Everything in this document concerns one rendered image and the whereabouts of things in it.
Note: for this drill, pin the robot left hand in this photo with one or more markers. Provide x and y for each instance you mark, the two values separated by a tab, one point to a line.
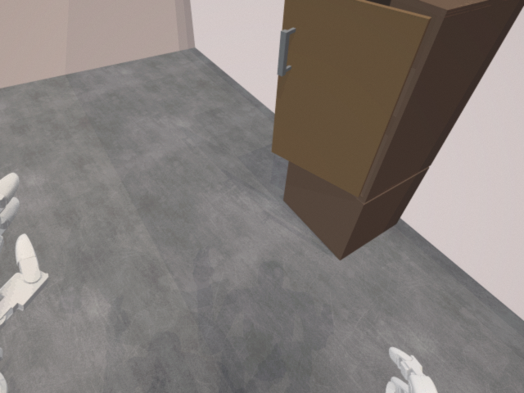
23	287

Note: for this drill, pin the handle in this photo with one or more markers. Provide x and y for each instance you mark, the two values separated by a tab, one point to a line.
283	51

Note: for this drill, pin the cupboard door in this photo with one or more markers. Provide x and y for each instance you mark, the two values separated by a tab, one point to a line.
349	62

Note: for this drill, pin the robot right hand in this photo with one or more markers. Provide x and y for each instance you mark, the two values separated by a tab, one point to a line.
411	369

